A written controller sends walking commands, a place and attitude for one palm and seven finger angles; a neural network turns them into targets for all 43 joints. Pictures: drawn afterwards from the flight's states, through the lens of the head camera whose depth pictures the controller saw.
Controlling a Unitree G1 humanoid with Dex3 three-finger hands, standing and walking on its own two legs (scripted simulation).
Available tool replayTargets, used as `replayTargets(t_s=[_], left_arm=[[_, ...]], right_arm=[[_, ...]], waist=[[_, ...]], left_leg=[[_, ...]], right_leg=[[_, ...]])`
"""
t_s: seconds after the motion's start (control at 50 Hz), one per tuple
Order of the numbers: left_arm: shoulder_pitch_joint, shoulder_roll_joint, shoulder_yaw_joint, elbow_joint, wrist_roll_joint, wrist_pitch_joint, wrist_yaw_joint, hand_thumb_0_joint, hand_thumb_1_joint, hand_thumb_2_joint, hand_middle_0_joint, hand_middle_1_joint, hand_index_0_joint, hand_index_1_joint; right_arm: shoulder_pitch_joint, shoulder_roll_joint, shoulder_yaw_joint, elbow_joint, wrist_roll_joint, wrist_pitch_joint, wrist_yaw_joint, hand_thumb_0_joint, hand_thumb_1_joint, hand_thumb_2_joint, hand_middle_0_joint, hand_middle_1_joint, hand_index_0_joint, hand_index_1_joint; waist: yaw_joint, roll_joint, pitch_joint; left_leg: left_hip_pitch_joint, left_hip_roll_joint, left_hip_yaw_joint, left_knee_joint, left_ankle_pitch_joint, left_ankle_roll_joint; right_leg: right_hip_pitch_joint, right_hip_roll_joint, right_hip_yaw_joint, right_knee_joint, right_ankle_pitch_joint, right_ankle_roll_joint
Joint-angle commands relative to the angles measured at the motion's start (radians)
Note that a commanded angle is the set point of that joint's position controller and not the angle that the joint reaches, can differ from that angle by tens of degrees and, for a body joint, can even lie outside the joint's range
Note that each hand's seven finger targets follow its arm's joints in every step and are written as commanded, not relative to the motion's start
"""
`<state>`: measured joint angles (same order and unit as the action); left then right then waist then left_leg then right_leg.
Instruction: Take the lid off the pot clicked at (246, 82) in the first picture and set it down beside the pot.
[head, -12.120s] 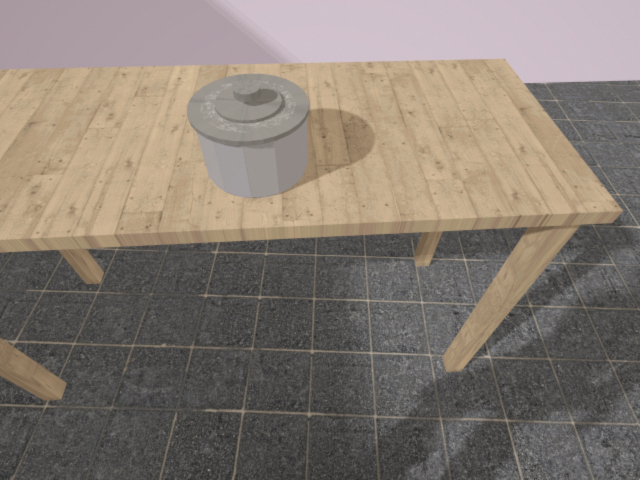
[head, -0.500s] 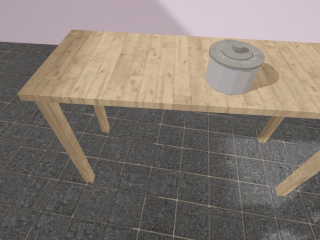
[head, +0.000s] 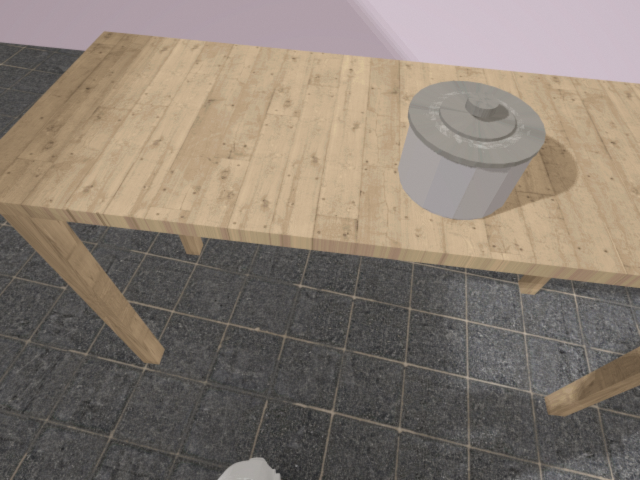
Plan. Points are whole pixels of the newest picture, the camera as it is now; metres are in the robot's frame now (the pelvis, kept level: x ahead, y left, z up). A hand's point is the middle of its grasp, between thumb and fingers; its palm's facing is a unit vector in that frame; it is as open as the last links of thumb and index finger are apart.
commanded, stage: shuffle to correct the standing spot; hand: left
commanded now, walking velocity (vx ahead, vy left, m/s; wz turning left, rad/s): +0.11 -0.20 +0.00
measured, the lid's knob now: (481, 104) +0.57 -0.16 +0.17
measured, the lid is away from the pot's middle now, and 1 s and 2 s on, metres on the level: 0.00 0.00 0.00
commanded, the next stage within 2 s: come to a stop and stand still in 1.40 s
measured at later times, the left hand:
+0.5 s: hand (283, 438) +0.20 +0.07 -0.17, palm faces +0.01 -0.97 -0.25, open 7.3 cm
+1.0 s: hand (362, 425) +0.22 -0.05 -0.16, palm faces +0.00 -0.98 -0.19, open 7.4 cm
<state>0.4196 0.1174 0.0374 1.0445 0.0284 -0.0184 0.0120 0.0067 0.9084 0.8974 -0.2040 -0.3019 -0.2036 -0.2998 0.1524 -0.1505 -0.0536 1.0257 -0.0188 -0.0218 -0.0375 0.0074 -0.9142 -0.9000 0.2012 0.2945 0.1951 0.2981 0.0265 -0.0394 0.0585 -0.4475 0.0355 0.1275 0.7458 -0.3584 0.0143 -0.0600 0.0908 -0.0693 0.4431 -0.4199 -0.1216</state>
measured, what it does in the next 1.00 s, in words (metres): steps to the right: left foot, then right foot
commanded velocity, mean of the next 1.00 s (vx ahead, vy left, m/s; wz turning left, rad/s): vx -0.02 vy -0.19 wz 0.00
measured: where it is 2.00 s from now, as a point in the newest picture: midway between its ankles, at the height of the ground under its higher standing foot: outside the picture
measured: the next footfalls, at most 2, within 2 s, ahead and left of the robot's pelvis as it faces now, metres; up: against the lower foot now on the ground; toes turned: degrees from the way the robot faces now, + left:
left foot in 0.04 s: +0.09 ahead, +0.10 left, +0.00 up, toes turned +7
right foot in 0.40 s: +0.19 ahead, -0.27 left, +0.00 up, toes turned -5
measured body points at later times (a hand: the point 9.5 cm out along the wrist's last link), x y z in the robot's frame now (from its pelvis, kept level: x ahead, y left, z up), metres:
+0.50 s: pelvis +0.11 -0.13 -0.01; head +0.17 -0.14 +0.44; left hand +0.20 +0.12 -0.15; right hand +0.14 -0.41 -0.16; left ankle +0.05 +0.02 -0.67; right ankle +0.15 -0.27 -0.73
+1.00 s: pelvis +0.15 -0.25 +0.01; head +0.20 -0.23 +0.46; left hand +0.22 +0.01 -0.14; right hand +0.17 -0.49 -0.13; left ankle +0.15 -0.09 -0.73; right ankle +0.15 -0.41 -0.70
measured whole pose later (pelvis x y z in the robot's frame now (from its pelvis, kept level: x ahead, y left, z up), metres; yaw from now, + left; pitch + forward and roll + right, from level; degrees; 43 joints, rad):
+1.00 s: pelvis +0.15 -0.25 +0.01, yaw -1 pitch +3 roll -2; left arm 0.21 0.23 0.07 0.91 0.02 0.07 -0.02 0.01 0.91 0.90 -0.20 -0.30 -0.20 -0.30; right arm 0.25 -0.16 -0.05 0.99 -0.04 0.01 -0.04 0.01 -0.91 -0.90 0.21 0.30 0.20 0.30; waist -0.02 0.00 0.06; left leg -0.29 0.16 0.08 0.51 -0.26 -0.06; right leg -0.40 -0.04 -0.01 0.74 -0.38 0.04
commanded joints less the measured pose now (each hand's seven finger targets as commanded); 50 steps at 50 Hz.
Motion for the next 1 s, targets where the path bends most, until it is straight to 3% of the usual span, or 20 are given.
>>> replayTargets(t_s=[0.0,0.02,0.04,0.06,0.1,0.18,0.32,0.36,0.38,0.4,0.42,0.44,0.54,0.6,0.62,0.64,0.66,0.8,0.92,0.98], left_arm=[[0.028,0.141,0.035,-0.067,-0.017,-0.016,0.003,0.000,0.900,0.900,-0.200,-0.300,-0.200,-0.300],[0.027,0.088,0.023,-0.085,-0.031,-0.018,-0.001,0.000,0.900,0.900,-0.200,-0.300,-0.200,-0.300],[-0.002,0.148,0.038,-0.108,-0.019,-0.010,0.012,0.000,0.900,0.900,-0.200,-0.300,-0.200,-0.300],[-0.039,0.155,0.046,-0.136,-0.012,-0.002,0.021,0.000,0.900,0.900,-0.200,-0.300,-0.200,-0.300],[-0.091,0.134,0.058,-0.146,0.001,0.011,-0.005,0.000,0.900,0.900,-0.200,-0.300,-0.200,-0.300],[-0.037,0.093,0.057,-0.144,-0.006,0.049,-0.035,0.000,0.900,0.900,-0.200,-0.300,-0.200,-0.300],[-0.114,0.137,0.057,-0.182,0.000,0.024,-0.051,0.000,0.900,0.900,-0.200,-0.300,-0.200,-0.300],[-0.003,0.255,0.081,-0.158,0.005,0.010,-0.039,0.000,0.900,0.900,-0.200,-0.300,-0.200,-0.300],[0.034,0.356,0.103,-0.149,0.015,0.014,-0.025,0.000,0.900,0.900,-0.200,-0.300,-0.200,-0.300],[0.061,0.337,0.093,-0.158,0.010,0.020,-0.011,0.000,0.900,0.900,-0.200,-0.300,-0.200,-0.300],[-0.017,0.307,0.082,-0.168,0.017,0.026,-0.007,0.000,0.900,0.900,-0.200,-0.300,-0.200,-0.300],[-0.096,0.283,0.081,-0.183,0.015,0.032,-0.004,0.000,0.900,0.900,-0.200,-0.300,-0.200,-0.300],[-0.174,0.230,0.054,-0.213,0.012,0.038,0.019,0.000,0.900,0.900,-0.200,-0.300,-0.200,-0.300],[-0.186,0.209,0.047,-0.206,-0.011,0.050,0.014,0.000,0.900,0.900,-0.200,-0.300,-0.200,-0.300],[-0.166,0.161,0.037,-0.215,-0.016,0.056,0.007,0.000,0.900,0.900,-0.200,-0.300,-0.200,-0.300],[-0.144,0.110,0.029,-0.226,-0.017,0.060,0.002,0.000,0.900,0.900,-0.200,-0.300,-0.200,-0.300],[-0.178,0.179,0.033,-0.243,-0.010,0.068,0.005,0.000,0.900,0.900,-0.200,-0.300,-0.200,-0.300],[-0.148,0.148,0.052,-0.174,-0.006,0.084,-0.023,0.000,0.900,0.900,-0.200,-0.300,-0.200,-0.300],[-0.203,0.120,0.041,-0.199,-0.006,0.068,-0.028,0.000,0.900,0.900,-0.200,-0.300,-0.200,-0.300],[-0.118,0.166,0.054,-0.172,-0.008,0.044,-0.027,0.000,0.900,0.900,-0.200,-0.300,-0.200,-0.300]], right_arm=[[0.313,-0.142,-0.028,0.017,-0.003,-0.028,-0.034,0.000,-0.900,-0.900,0.200,0.300,0.200,0.300],[0.389,-0.225,-0.045,0.029,-0.011,-0.027,-0.040,0.000,-0.900,-0.900,0.200,0.300,0.200,0.300],[0.384,-0.235,-0.037,0.014,-0.002,-0.009,-0.033,0.000,-0.900,-0.900,0.200,0.300,0.200,0.300],[0.299,-0.238,-0.033,-0.027,-0.001,-0.009,-0.031,0.000,-0.900,-0.900,0.200,0.300,0.200,0.300],[0.125,-0.157,-0.015,-0.056,-0.006,-0.031,-0.030,0.000,-0.900,-0.900,0.200,0.300,0.200,0.300],[0.029,-0.171,-0.018,-0.081,-0.010,-0.041,-0.017,0.000,-0.900,-0.900,0.200,0.300,0.200,0.300],[0.093,-0.261,-0.070,-0.083,-0.018,0.000,0.002,0.000,-0.900,-0.900,0.200,0.300,0.200,0.300],[0.108,-0.182,-0.057,-0.096,-0.013,0.007,0.004,0.000,-0.900,-0.900,0.200,0.300,0.200,0.300],[0.103,-0.107,-0.035,-0.124,-0.001,0.012,0.004,0.000,-0.900,-0.900,0.200,0.300,0.200,0.300],[0.061,-0.120,-0.025,-0.137,0.005,0.020,-0.006,0.000,-0.900,-0.900,0.200,0.300,0.200,0.300],[0.087,-0.124,-0.031,-0.127,0.010,0.026,-0.005,0.000,-0.900,-0.900,0.200,0.300,0.200,0.300],[0.094,-0.137,-0.033,-0.106,0.006,0.025,-0.006,0.000,-0.900,-0.900,0.200,0.300,0.200,0.300],[0.100,-0.103,-0.009,-0.093,0.010,0.024,-0.002,0.000,-0.900,-0.900,0.200,0.300,0.200,0.300],[0.226,-0.100,-0.003,-0.050,0.007,0.017,-0.007,0.000,-0.900,-0.900,0.200,0.300,0.200,0.300],[0.263,-0.165,-0.014,-0.043,-0.001,0.010,-0.014,0.000,-0.900,-0.900,0.200,0.300,0.200,0.300],[0.279,-0.263,-0.037,-0.055,-0.014,0.009,-0.022,0.000,-0.900,-0.900,0.200,0.300,0.200,0.300],[0.296,-0.305,-0.046,-0.061,-0.013,0.020,-0.019,0.000,-0.900,-0.900,0.200,0.300,0.200,0.300],[0.105,-0.205,-0.019,-0.101,-0.009,0.004,-0.023,0.000,-0.900,-0.900,0.200,0.300,0.200,0.300],[0.169,-0.247,-0.056,-0.076,-0.017,0.020,-0.011,0.000,-0.900,-0.900,0.200,0.300,0.200,0.300],[0.150,-0.258,-0.071,-0.077,-0.007,0.024,-0.007,0.000,-0.900,-0.900,0.200,0.300,0.200,0.300]], waist=[[-0.165,0.035,-0.209],[-0.175,0.287,-0.232],[-0.163,0.160,-0.225],[-0.130,0.127,-0.154],[-0.041,0.109,0.038],[0.029,0.205,0.029],[-0.026,0.217,-0.065],[0.033,-0.068,-0.126],[0.060,-0.376,-0.189],[0.101,-0.297,-0.223],[0.048,-0.241,-0.188],[0.022,-0.306,-0.175],[-0.030,-0.141,-0.138],[-0.096,-0.030,-0.147],[-0.110,0.122,-0.119],[-0.114,0.395,-0.080],[-0.135,0.230,-0.088],[-0.026,0.174,-0.038],[-0.074,0.273,-0.094],[-0.037,0.205,-0.148]], left_leg=[[0.569,0.116,-0.125,-0.262,0.457,0.085],[0.720,0.447,-0.519,-0.272,0.866,0.261],[0.625,0.535,-0.606,-0.316,0.925,0.348],[0.483,0.540,-0.599,-0.365,0.785,0.343],[0.278,0.414,-0.403,-0.443,0.565,0.217],[0.113,0.283,-0.132,-0.466,0.393,0.112],[0.152,0.215,-0.088,-0.266,0.288,0.023],[-0.039,0.081,-0.019,0.019,0.045,-0.038],[-0.210,-0.035,0.015,0.302,-0.375,-0.063],[-0.198,-0.008,-0.100,0.452,-0.397,-0.042],[-0.163,0.020,-0.109,0.503,-0.335,-0.028],[-0.174,0.027,-0.105,0.501,-0.319,-0.030],[-0.005,0.008,-0.044,0.147,-0.196,-0.043],[0.280,0.003,-0.025,-0.220,0.134,-0.032],[0.391,0.148,-0.208,-0.365,0.209,0.019],[0.384,0.439,-0.584,-0.451,0.421,0.148],[0.337,0.517,-0.617,-0.443,0.458,0.244],[0.227,0.271,-0.170,-0.413,0.543,0.115],[0.304,0.270,-0.154,-0.347,0.588,0.099],[0.241,0.225,-0.140,-0.201,0.547,0.023]], right_leg=[[-0.207,-0.150,0.090,0.425,0.832,0.056],[-0.509,-0.036,0.049,0.800,-0.020,0.123],[-0.548,-0.054,0.180,0.983,-0.152,0.099],[-0.567,-0.089,0.223,1.045,-0.123,0.099],[-0.596,-0.144,0.227,0.968,0.010,0.104],[-0.446,-0.182,0.136,0.688,0.086,0.130],[-0.219,-0.102,-0.082,0.126,0.199,0.156],[0.035,-0.210,0.060,-0.007,0.387,0.099],[0.125,-0.437,0.350,-0.059,0.575,-0.018],[0.090,-0.466,0.388,-0.073,0.642,-0.108],[0.000,-0.420,0.309,-0.080,0.480,-0.115],[-0.028,-0.380,0.311,-0.064,0.449,-0.107],[-0.118,-0.341,0.175,0.021,0.715,-0.104],[-0.263,-0.282,0.113,0.098,0.526,-0.024],[-0.402,-0.206,0.058,0.247,0.287,0.045],[-0.589,-0.073,0.007,0.498,-0.169,0.129],[-0.569,-0.083,0.134,0.645,-0.205,0.119],[-0.501,-0.112,0.129,0.706,0.059,0.172],[-0.384,-0.108,0.012,0.292,0.013,0.168],[-0.181,-0.092,0.004,-0.018,0.216,0.143]])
